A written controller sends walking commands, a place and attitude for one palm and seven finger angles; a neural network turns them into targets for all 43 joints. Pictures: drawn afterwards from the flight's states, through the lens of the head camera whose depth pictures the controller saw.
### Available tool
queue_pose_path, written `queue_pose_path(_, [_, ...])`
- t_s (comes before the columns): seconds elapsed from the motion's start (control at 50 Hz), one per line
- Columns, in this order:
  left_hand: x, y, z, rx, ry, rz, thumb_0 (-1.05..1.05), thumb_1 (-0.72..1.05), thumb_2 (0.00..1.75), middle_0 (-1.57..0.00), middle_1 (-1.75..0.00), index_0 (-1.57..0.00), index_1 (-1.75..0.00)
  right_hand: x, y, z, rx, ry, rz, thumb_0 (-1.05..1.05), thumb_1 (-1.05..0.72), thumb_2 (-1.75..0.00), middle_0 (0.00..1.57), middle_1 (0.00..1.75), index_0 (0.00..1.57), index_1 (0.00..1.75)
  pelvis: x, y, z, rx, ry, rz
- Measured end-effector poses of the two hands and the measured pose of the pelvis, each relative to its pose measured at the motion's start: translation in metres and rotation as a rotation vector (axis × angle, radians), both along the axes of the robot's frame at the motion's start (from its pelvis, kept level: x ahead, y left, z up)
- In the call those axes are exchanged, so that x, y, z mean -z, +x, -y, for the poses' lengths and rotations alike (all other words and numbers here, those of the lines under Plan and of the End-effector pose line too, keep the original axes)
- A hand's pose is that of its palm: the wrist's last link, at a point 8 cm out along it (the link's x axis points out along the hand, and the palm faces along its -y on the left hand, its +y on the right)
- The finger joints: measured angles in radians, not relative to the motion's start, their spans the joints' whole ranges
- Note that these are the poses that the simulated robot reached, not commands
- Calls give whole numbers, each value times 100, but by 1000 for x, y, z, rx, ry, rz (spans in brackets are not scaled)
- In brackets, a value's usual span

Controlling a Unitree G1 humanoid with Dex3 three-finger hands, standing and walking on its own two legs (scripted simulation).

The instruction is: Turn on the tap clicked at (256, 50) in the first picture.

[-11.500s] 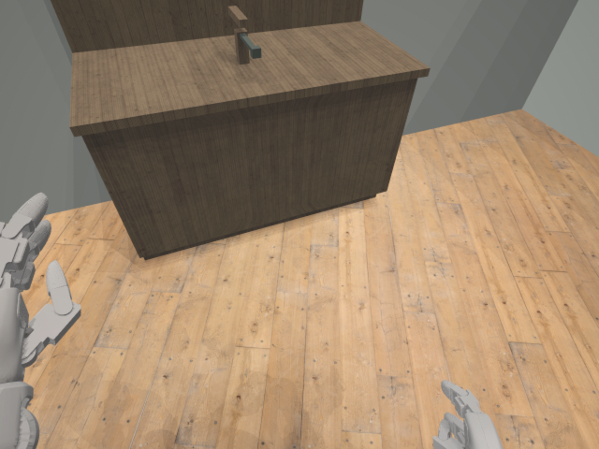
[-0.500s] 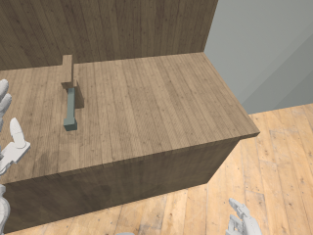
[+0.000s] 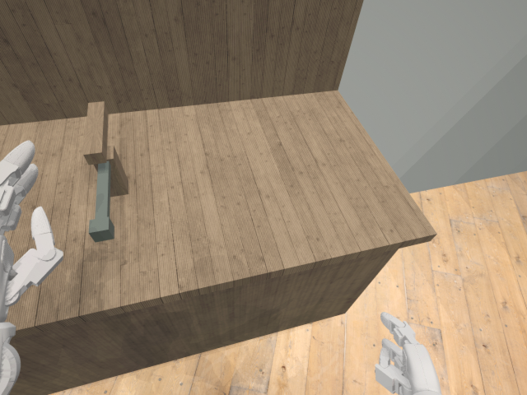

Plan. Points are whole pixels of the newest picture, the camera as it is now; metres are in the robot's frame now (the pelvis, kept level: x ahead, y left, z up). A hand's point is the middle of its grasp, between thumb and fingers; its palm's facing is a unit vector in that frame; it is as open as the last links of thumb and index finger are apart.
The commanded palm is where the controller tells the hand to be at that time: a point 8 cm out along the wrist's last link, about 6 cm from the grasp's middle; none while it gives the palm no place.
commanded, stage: shuffle to correct the standing spot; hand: left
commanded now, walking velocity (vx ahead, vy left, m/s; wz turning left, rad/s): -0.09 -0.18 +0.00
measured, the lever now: (102, 229) +0.33 +0.29 +0.03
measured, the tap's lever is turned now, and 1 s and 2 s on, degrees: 0 0 0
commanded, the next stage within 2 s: come to a stop and stand still in 0.14 s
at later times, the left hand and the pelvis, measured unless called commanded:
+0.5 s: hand (90, 265) +0.20 +0.20 +0.18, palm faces +0.35 -0.81 -0.47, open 7.4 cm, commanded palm +0.13 +0.24 +0.17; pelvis -0.03 -0.04 -0.01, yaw -2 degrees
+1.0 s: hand (33, 307) +0.17 +0.25 +0.15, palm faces +0.37 -0.86 -0.35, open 7.4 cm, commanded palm +0.11 +0.28 +0.17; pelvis -0.06 +0.00 +0.00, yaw -2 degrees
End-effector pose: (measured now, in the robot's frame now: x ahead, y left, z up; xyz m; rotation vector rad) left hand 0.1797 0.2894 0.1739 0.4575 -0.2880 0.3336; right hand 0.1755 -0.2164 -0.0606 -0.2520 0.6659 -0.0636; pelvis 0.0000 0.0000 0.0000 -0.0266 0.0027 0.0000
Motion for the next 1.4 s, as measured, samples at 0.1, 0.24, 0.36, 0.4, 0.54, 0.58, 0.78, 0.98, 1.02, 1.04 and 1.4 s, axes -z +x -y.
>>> queue_pose_path(0.1, [3,5,-1,-11,-8,-30,2,89,90,-21,-30,-21,-30,0,7,0,6,12,2,1,-90,-90,20,30,21,30,-1,4,3,1,2,0])
queue_pose_path(0.24, [0,4,14,6,-2,-18,2,89,90,-21,-30,-21,-30,-2,6,5,-7,23,15,1,-90,-90,20,30,21,30,0,-4,15,8,9,-1])
queue_pose_path(0.36, [-48,6,5,-18,274,123,2,88,90,-22,-30,-21,-30,15,-12,20,-89,8,-33,1,-90,-90,20,30,21,30,7,-25,37,-6,13,1])
queue_pose_path(0.4, [-58,4,2,-64,257,159,2,89,90,-22,-30,-21,-30,20,-22,30,-75,34,-41,1,-90,-90,20,30,21,30,9,-31,41,7,16,8])
queue_pose_path(0.54, [0,-25,62,68,48,-116,1,90,90,-20,-30,-20,-30,27,-66,64,112,92,-25,1,-90,-90,20,30,21,30,6,-35,37,37,21,30])
queue_pose_path(0.58, [18,-34,65,82,6,-185,1,89,90,-21,-30,-21,-30,23,-79,70,152,65,-44,1,-90,-90,20,30,21,30,3,-36,38,39,38,27])
queue_pose_path(0.78, [4,-51,21,-30,-17,11,2,89,90,-22,-30,-21,-30,11,-100,61,108,-37,-41,1,-90,-90,20,30,20,30,6,-58,26,23,9,61])
queue_pose_path(0.98, [6,-53,3,22,-21,39,1,89,90,-21,-30,-21,-30,2,-83,7,53,28,43,1,-90,-90,20,30,20,30,4,-58,0,32,1,52])
queue_pose_path(1.02, [13,-51,-5,3,-32,8,1,89,90,-21,-30,-21,-30,1,-81,-3,39,39,39,1,-90,-90,20,30,21,30,4,-58,-2,32,2,52])
queue_pose_path(1.04, [16,-50,-8,-5,-38,-1,1,89,90,-21,-30,-21,-30,2,-79,-8,29,42,35,1,-90,-90,20,30,21,30,4,-57,-3,32,3,52])
queue_pose_path(1.4, [2,-20,1,1,-16,15,2,89,90,-21,-30,-21,-30,3,-43,-3,8,30,-13,1,-90,-90,20,30,21,30,0,-30,1,23,4,26])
